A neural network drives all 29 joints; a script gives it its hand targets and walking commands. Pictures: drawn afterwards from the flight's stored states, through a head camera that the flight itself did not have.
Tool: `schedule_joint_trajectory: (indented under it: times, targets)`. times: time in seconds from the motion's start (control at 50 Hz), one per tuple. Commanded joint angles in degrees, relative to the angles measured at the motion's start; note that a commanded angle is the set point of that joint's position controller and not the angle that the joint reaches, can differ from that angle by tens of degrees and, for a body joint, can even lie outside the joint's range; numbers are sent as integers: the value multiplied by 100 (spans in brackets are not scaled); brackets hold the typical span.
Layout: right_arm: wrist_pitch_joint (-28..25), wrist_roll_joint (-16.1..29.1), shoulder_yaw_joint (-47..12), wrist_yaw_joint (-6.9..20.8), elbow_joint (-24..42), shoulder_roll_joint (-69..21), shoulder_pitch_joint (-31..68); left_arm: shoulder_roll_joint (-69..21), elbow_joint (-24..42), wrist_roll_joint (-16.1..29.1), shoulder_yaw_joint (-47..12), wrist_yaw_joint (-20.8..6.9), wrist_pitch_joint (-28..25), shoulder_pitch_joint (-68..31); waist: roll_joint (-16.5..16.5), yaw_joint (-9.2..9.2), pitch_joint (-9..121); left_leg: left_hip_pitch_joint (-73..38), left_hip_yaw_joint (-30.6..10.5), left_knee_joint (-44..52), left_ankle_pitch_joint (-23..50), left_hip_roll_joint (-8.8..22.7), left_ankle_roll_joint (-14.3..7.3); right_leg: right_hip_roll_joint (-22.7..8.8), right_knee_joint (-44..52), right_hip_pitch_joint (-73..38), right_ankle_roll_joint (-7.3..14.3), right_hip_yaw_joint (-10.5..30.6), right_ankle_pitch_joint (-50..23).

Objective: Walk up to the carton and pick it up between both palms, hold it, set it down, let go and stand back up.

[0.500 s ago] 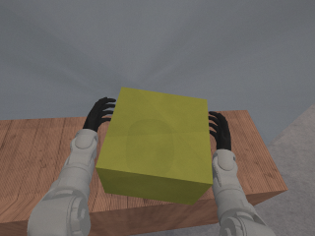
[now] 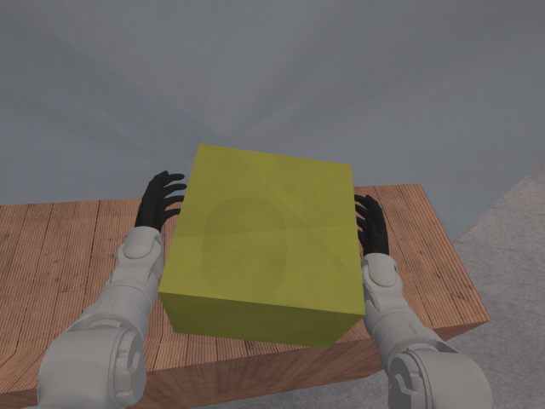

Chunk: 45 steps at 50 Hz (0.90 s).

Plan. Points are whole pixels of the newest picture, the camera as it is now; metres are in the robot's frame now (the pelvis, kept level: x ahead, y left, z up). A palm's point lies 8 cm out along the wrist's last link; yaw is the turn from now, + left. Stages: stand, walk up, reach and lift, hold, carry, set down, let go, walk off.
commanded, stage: set down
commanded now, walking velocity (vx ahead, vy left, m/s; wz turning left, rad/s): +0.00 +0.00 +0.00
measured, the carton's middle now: (264, 247) +0.37 -0.02 -0.02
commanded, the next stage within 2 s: none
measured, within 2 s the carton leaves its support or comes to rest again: neither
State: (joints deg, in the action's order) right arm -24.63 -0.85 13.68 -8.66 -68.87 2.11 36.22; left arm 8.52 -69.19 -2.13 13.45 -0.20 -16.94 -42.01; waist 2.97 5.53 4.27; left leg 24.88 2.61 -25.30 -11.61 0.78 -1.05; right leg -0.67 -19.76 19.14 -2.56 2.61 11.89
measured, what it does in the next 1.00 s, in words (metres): shifts its weight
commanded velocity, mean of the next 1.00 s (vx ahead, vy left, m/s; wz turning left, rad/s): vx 0.00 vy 0.00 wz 0.00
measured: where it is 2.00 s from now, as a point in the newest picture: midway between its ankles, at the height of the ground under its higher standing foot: outside the picture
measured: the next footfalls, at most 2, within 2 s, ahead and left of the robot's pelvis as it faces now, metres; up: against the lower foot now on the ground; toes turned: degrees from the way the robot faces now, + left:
none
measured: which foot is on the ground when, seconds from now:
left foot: down 0.00-1.00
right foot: down 0.00-1.00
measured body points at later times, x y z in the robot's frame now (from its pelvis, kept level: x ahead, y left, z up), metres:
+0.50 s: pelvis -0.02 +0.01 +0.00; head +0.03 +0.04 +0.44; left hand +0.39 +0.17 +0.00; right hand +0.32 -0.19 +0.00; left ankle +0.00 +0.10 -0.74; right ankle -0.03 -0.15 -0.74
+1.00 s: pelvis -0.05 +0.01 +0.00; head -0.05 +0.04 +0.44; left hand +0.31 +0.22 +0.01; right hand +0.25 -0.19 +0.01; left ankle +0.00 +0.10 -0.74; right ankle -0.03 -0.15 -0.74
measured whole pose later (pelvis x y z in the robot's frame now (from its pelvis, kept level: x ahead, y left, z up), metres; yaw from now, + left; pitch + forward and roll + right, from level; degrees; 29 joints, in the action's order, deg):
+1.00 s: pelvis -0.05 +0.01 +0.00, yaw +0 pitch +6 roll -2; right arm -13.4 10.9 0.8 -9.0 -44.3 4.3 15.2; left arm 16.1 -55.0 12.1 3.9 -3.8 -11.1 -25.0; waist 1.2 4.3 5.7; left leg 24.9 2.6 -28.7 -9.6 1.1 -1.1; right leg -0.3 -23.1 19.1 -2.6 2.6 9.8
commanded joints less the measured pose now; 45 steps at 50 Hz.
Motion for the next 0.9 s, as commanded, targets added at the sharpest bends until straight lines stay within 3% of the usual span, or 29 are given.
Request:
schedule_joint_trajectory:
  times: [0.0, 0.12, 0.16, 0.18, 0.2, 0.24, 0.26, 0.28, 0.3, 0.34, 0.36, 0.38, 0.4, 0.42, 0.44, 0.48, 0.5, 0.52, 0.54, 0.56, 0.6, 0.64, 0.68, 0.76, 0.78, 0.8, 0.82, 0.86, 0.88]
  targets:
    - [-143, 640, -495, -33, 122, 890, 2418, 937, -235, 497, -1081, 130, -491, -3026, -1143, 104, 3341, -2073, -122, -989, 2948, 103, 741, 402, -360, 826, 319, -598, -1971]
    - [-275, 939, -495, 36, -97, 1359, 2482, 1113, -241, 699, -1364, 157, -612, -2972, -1360, 179, 3709, -2316, -268, -1141, 3269, 143, 887, 512, -508, 1190, 391, -705, -1782]
    - [-364, 1047, -878, 68, -71, 1272, 2005, 1129, -165, 615, -1078, 142, -592, -2347, -1261, -199, 3653, -2351, -204, -1156, 3620, 123, 893, 486, -474, 910, 361, -628, -1968]
    - [-383, 971, -812, 38, -122, 1358, 1990, 994, -147, 676, -1234, 124, -573, -2497, -1119, 88, 3636, -2378, -254, -1094, 3481, 105, 890, 503, -412, 803, 361, -672, -2175]
    - [-429, 1120, -902, 16, -23, 1366, 1988, 1195, -146, 609, -1102, 66, -576, -2440, -1066, -127, 3626, -2363, -218, -1143, 3714, 115, 873, 496, -514, 809, 317, -626, -2314]
    - [-601, 1338, -1308, -15, 52, 1263, 1114, 1143, 225, 368, -865, -33, -511, -1615, -1067, -257, 3539, -2619, -216, -1074, 4104, 47, 872, 505, -458, 228, 255, -569, -3051]
    - [-473, 1216, -938, -37, -218, 1470, 2161, 1302, -199, 546, -940, -31, -555, -2580, -1129, -107, 3537, -2270, -174, -1116, 3454, 27, 862, 459, -405, 649, 234, -581, -2258]
    - [-473, 1344, -1043, -41, -307, 1444, 1861, 1318, -198, 488, -877, -27, -511, -2233, -1090, -185, 3057, -2325, -176, -1009, 3233, 42, 851, 452, -435, 809, 248, -593, -2166]
    - [-595, 1440, -1162, -10, -51, 1470, 1299, 1182, 34, 492, -994, -42, -453, -1646, -1005, -135, 3135, -2442, -222, -1002, 3276, 44, 853, 502, -384, 558, 288, -617, -2337]
    - [-625, 1533, -1260, -29, 141, 1493, 1472, 1305, 71, 467, -864, -75, -408, -1647, -1131, -323, 2936, -2529, -186, -959, 3188, 29, 819, 461, -296, 619, 273, -610, -2084]
    - [-570, 1484, -1164, -61, 126, 1523, 1666, 1309, -47, 588, -1056, -110, -372, -1861, -1139, -165, 2855, -2388, -166, -917, 2940, -2, 826, 422, -347, 561, 245, -626, -2006]
    - [-653, 1523, -1211, -51, 435, 1460, 1142, 1350, 359, 522, -857, -138, -357, -1315, -900, -373, 3055, -2631, -205, -839, 3072, 43, 815, 504, -293, 366, 221, -596, -2108]
    - [-680, 1416, -939, -78, 315, 1699, 1490, 1220, 395, 557, -1077, -109, -368, -1681, -1178, -94, 2926, -2663, -235, -859, 3176, 48, 917, 520, -302, 491, 255, -661, -2134]
    - [-752, 1595, -1222, -75, 365, 1517, 622, 1252, 775, 435, -855, -160, -312, -820, -1150, -322, 2952, -2928, -255, -917, 3617, 63, 873, 551, -309, 200, 285, -608, -2507]
    - [-723, 1524, -1175, -90, 781, 1497, 1090, 1214, 1012, 598, -944, -203, -313, -1175, -1004, -282, 3322, -3086, -207, -915, 3728, 34, 949, 561, -217, 241, 242, -718, -2316]
    - [-865, 1529, -1229, -119, 970, 1504, 269, 1296, 1216, 566, -799, -249, -318, -458, -1003, -307, 3214, -3099, -228, -902, 3796, -2, 872, 546, -200, 57, 261, -670, -2619]
    - [-862, 1412, -978, -132, 1169, 1614, 819, 1436, 1520, 567, -830, -186, -401, -1162, -1346, -269, 3491, -3126, -200, -879, 3623, 2, 922, 530, -227, 227, 254, -681, -2244]
    - [-853, 1486, -1197, -121, 1236, 1574, 234, 1377, 1766, 467, -645, -196, -317, -455, -1223, -534, 3144, -3209, -204, -827, 3651, 38, 951, 566, -170, 121, 251, -660, -2331]
    - [-743, 1519, -1095, -87, 1429, 1663, 770, 1419, 1947, 706, -977, -217, -418, -1180, -1173, -289, 3239, -3085, -154, -781, 3353, 57, 958, 560, -144, 243, 271, -663, -1984]
    - [-588, 1522, -1272, -45, 1693, 1529, 597, 1651, 2041, 756, -853, -202, -429, -1100, -1180, -534, 3017, -2879, -115, -644, 2798, 36, 851, 511, -129, 189, 263, -553, -1636]
    - [-478, 1557, -1168, -96, 2113, 1577, 386, 1621, 2292, 978, -999, -233, -390, -887, -937, -431, 3017, -2851, -101, -476, 2412, -10, 754, 496, -50, 79, 285, -606, -1511]
    - [-67, 1491, -972, -54, 2245, 1668, 913, 1808, 2039, 1377, -1361, -176, -405, -1417, -825, -278, 2593, -2290, -155, -246, 883, 45, 618, 436, -84, 608, 326, -620, -211]
    - [297, 1471, -827, 22, 2538, 1618, 837, 1817, 2075, 1641, -1722, -101, -341, -1576, -1069, -147, 2389, -2041, -295, 19, -329, 52, 588, 362, -114, 717, 377, -593, 425]
    - [568, 1517, -1265, -29, 2853, 1375, -477, 1879, 2495, 1701, -1615, -270, -157, -225, -742, -287, 2304, -2496, -355, 55, 340, 68, 573, 283, -98, 192, 255, -510, -483]
    - [563, 1533, -1262, -55, 3302, 1366, -522, 1983, 2907, 1579, -1437, -285, -100, -44, -798, -448, 2788, -2750, -306, 9, 844, 0, 586, 327, -91, -93, 278, -496, -786]
    - [621, 1535, -1278, -99, 3000, 1473, -663, 1814, 2404, 1471, -1418, -362, 81, 203, -790, -411, 2154, -2679, -307, 23, 1144, -6, 609, 320, -35, -45, 255, -494, -858]
    - [643, 1574, -1312, -103, 3282, 1428, -534, 1703, 2689, 1501, -1529, -418, 151, 256, -867, -436, 2349, -2852, -266, 2, 1302, 2, 642, 369, -24, -139, 281, -556, -829]
    - [691, 1603, -1330, -106, 3257, 1391, -1328, 1697, 2959, 1203, -1328, -449, 389, 791, -1144, -575, 1913, -2993, -371, 158, 994, 40, 690, 374, 83, -247, 290, -533, -708]
    - [751, 1517, -1265, -162, 3462, 1411, -921, 1853, 3063, 1311, -1401, -478, 452, 457, -942, -448, 1845, -2788, -272, 118, 802, -2, 615, 365, 142, -305, 288, -488, -538]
